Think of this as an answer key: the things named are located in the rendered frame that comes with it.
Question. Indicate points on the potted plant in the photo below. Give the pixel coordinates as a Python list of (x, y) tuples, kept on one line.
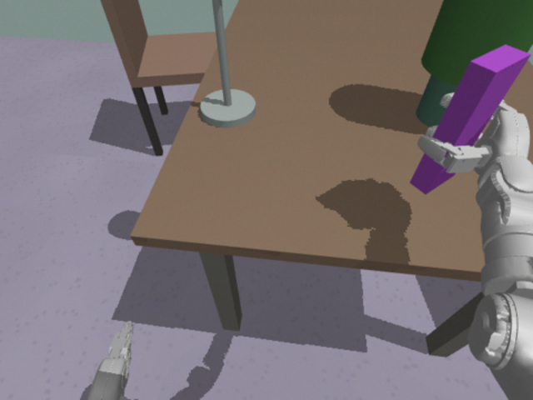
[(465, 30)]

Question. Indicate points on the desk lamp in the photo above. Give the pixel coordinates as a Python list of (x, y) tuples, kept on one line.
[(226, 108)]

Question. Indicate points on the left robot hand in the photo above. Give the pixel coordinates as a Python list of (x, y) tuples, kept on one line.
[(112, 375)]

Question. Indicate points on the right robot arm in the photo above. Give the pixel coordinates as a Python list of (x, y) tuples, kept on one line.
[(501, 334)]

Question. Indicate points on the right robot hand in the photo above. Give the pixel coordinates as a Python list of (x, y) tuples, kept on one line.
[(507, 134)]

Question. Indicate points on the table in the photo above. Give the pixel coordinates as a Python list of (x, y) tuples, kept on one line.
[(322, 172)]

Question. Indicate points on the chair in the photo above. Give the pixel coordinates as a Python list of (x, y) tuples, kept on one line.
[(156, 60)]

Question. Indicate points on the carton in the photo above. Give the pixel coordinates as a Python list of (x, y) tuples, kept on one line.
[(484, 84)]

